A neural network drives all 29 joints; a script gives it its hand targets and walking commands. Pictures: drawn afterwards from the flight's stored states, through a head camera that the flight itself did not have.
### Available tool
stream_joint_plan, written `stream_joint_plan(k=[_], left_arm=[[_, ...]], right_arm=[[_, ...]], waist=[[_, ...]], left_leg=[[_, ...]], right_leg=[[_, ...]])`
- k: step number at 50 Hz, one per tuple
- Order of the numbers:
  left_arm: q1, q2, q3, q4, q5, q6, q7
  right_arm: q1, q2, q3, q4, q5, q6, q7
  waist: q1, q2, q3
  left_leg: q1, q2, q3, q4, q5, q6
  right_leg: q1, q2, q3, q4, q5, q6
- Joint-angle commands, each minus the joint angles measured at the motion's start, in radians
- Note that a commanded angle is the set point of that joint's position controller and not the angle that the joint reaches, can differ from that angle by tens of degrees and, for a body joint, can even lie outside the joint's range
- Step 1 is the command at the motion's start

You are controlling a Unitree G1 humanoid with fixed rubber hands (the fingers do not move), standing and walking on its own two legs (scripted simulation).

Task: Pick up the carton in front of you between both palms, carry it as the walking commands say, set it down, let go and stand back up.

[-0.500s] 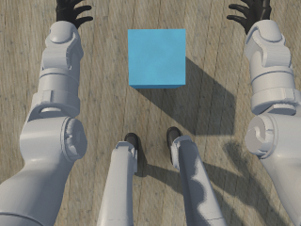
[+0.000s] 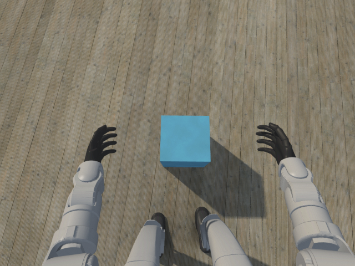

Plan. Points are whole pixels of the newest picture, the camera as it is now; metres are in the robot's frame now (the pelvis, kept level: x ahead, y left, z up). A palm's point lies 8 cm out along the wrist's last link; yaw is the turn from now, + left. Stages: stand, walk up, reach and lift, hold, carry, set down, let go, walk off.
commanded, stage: let go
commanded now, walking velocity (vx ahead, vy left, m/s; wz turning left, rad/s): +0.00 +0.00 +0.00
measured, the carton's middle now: (184, 143) +0.46 -0.03 -0.61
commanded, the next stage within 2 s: stand in 0.84 s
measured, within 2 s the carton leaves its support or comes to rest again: neither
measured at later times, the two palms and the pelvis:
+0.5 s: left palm (51, 232) +0.19 +0.25 -0.02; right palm (304, 222) +0.18 -0.22 -0.02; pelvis +0.03 +0.02 +0.05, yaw -1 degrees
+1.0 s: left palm (39, 243) +0.17 +0.28 -0.04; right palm (324, 220) +0.18 -0.26 -0.03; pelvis +0.03 +0.01 +0.04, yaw -1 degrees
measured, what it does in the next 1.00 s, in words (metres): stands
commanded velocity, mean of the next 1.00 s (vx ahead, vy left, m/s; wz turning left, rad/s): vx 0.00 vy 0.00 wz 0.00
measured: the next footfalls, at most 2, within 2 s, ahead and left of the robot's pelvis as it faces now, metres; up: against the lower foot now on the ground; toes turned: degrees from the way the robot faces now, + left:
none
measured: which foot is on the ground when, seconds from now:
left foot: down 0.00-1.00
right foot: down 0.00-1.00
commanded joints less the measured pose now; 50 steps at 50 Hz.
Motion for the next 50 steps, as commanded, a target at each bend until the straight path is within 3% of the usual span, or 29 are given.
stream_joint_plan(k=[1, 13, 25, 29, 39, 40, 42, 43, 44, 47, 50], left_arm=[[0.067, 0.084, -0.004, -0.1, -0.012, -0.044, -0.008], [0.454, 0.11, -0.086, -0.217, -0.053, -0.084, -0.035], [0.562, 0.125, -0.116, -0.281, -0.061, 0.019, -0.071], [0.553, 0.13, -0.115, -0.288, -0.059, 0.053, -0.076], [0.562, 0.134, -0.105, -0.296, -0.046, 0.074, -0.072], [0.622, 0.141, -0.109, -0.224, -0.063, 0.042, -0.054], [0.598, 0.139, -0.118, -0.256, -0.061, 0.032, -0.042], [0.559, 0.245, -0.068, -0.107, -0.045, -0.002, -0.008], [0.573, 0.256, -0.065, -0.103, -0.048, -0.02, 0.005], [0.563, 0.223, -0.068, -0.057, -0.043, -0.05, 0.011], [0.553, 0.224, -0.071, -0.022, -0.041, -0.066, 0.01]], right_arm=[[0.074, -0.087, 0.007, -0.108, 0.014, -0.043, -0.007], [0.477, -0.075, 0.094, -0.244, 0.041, -0.073, -0.016], [0.546, -0.1, 0.12, -0.305, 0.025, 0.039, -0.004], [0.545, -0.102, 0.116, -0.302, 0.018, 0.075, -0.002], [0.552, -0.093, 0.119, -0.317, 0.015, 0.092, -0.006], [0.515, -0.13, 0.117, -0.368, 0.006, 0.148, -0.035], [0.547, -0.109, 0.137, -0.362, 0.008, 0.163, -0.051], [0.519, -0.201, 0.081, -0.194, 0.033, 0.073, -0.068], [0.542, -0.201, 0.08, -0.192, 0.026, 0.029, -0.074], [0.534, -0.17, 0.085, -0.133, 0.014, -0.029, -0.075], [0.529, -0.179, 0.084, -0.093, 0.009, -0.047, -0.076]], waist=[[0.004, -0.016, -0.583], [0.013, 0.013, -0.204], [0.029, 0.022, 0.129], [0.023, 0.011, 0.164], [0.032, 0.016, 0.135], [0.038, -0.023, 0.081], [0.034, 0.005, 0.08], [0.044, 0.052, 0.063], [0.03, 0.043, 0.055], [0.03, 0.02, 0.079], [0.03, 0.015, 0.065]], left_leg=[[0.294, -0.014, 0.037, -0.08, 0.329, -0.009], [0.701, 0.004, 0.039, -0.293, 0.28, -0.006], [0.781, 0.026, 0.037, -0.408, 0.126, 0.002], [0.798, 0.024, 0.041, -0.401, 0.117, 0.004], [0.857, 0.007, 0.041, -0.365, 0.242, -0.001], [0.908, 0.005, 0.044, -0.335, 0.313, 0.003], [0.896, 0.0, 0.04, -0.317, 0.334, 0.0], [0.808, 0.05, 0.041, -0.266, 0.25, -0.004], [0.818, 0.052, 0.024, -0.266, 0.212, -0.001], [0.791, 0.067, -0.004, -0.285, 0.144, 0.005], [0.801, 0.075, -0.015, -0.279, 0.202, 0.009]], right_leg=[[0.624, -0.019, 0.014, -0.042, 0.516, 0.036], [0.804, -0.002, -0.021, -0.277, 0.308, 0.036], [0.939, 0.011, -0.038, -0.355, 0.123, 0.025], [0.955, 0.011, -0.04, -0.35, 0.119, 0.024], [0.976, 0.007, -0.027, -0.341, 0.224, 0.023], [0.954, 0.033, -0.038, -0.31, 0.221, 0.036], [0.933, 0.029, -0.033, -0.302, 0.227, 0.035], [0.843, -0.051, -0.007, -0.287, 0.214, 0.036], [0.836, -0.059, 0.008, -0.289, 0.206, 0.029], [0.797, -0.065, 0.028, -0.305, 0.141, 0.017], [0.8, -0.069, 0.037, -0.3, 0.191, 0.012]])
